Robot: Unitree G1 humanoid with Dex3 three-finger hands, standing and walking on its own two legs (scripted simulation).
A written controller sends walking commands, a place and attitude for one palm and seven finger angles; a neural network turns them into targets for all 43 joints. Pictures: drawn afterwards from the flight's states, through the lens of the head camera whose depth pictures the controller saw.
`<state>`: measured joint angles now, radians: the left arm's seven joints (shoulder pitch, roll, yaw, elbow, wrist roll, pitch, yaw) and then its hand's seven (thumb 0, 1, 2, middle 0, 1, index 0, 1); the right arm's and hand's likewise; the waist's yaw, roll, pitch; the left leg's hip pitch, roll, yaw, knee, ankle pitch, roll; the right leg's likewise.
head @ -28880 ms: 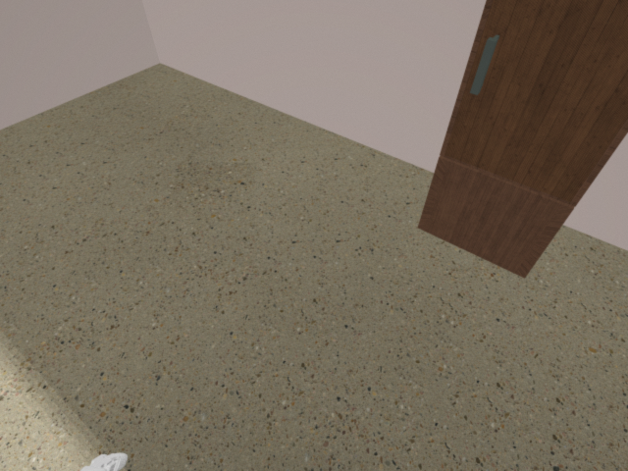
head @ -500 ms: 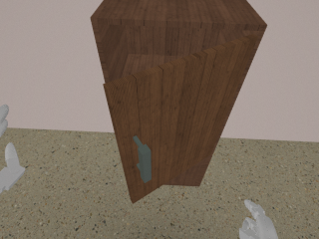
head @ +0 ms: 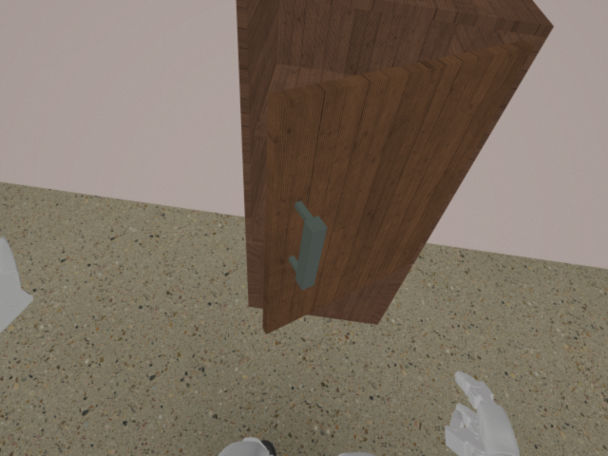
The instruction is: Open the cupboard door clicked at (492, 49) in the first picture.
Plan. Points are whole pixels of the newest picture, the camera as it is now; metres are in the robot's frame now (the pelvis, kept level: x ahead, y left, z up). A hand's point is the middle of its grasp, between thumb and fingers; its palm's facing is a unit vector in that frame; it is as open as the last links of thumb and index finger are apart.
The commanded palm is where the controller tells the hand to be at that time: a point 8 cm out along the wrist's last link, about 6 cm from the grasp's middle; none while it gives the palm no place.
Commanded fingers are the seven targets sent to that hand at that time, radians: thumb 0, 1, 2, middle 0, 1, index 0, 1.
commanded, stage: step back with the hand held close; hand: left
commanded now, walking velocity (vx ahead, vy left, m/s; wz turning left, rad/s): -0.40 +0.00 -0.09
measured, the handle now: (303, 246) +0.41 +0.02 +0.01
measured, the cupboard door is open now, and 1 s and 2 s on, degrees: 36 36 36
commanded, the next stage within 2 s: stop stepping back and stand still in 0.06 s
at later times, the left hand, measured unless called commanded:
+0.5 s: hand out of the picture +0.13 +0.26 +0.19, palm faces +0.36 -0.87 -0.35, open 7.4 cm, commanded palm +0.06 +0.30 +0.19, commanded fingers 0.00 0.90 0.90 -0.20 -0.30 -0.20 -0.30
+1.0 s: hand out of the picture +0.08 +0.28 +0.19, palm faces +0.28 -0.86 -0.43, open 7.4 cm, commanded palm +0.02 +0.34 +0.19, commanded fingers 0.00 0.90 0.90 -0.20 -0.30 -0.20 -0.30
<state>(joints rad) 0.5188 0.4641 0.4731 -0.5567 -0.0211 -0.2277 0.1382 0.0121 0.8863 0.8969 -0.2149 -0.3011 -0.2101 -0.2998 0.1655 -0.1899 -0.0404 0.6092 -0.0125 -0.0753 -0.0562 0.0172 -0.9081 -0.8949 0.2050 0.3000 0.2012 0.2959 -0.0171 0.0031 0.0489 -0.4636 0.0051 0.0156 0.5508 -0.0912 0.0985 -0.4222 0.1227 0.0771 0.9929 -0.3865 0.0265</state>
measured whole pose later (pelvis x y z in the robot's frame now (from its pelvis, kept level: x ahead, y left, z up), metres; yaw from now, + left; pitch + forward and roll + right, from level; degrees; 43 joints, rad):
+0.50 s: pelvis -0.12 +0.02 -0.01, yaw -8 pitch -3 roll -2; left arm 0.43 0.45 0.47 -0.50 -0.08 -0.16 0.14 0.01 0.89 0.90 -0.22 -0.30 -0.21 -0.30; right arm 0.25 -0.19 0.01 0.70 0.00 -0.10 -0.08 0.02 -0.91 -0.89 0.21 0.30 0.20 0.30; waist -0.02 -0.04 -0.01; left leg -0.46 -0.03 0.06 0.55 -0.06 0.07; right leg -0.12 0.05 0.00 0.77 -0.59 -0.03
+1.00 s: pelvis -0.16 +0.06 +0.01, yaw -8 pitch -1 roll +0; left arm 0.53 0.44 0.44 -0.55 -0.03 -0.20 0.15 0.01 0.89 0.90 -0.21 -0.30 -0.20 -0.30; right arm 0.23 -0.13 0.02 0.65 -0.02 -0.16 -0.05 0.02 -0.91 -0.90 0.20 0.30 0.20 0.30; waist -0.04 -0.07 0.01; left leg -0.24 0.04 0.08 0.52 -0.26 0.01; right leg -0.39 0.00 -0.06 0.82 -0.38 0.01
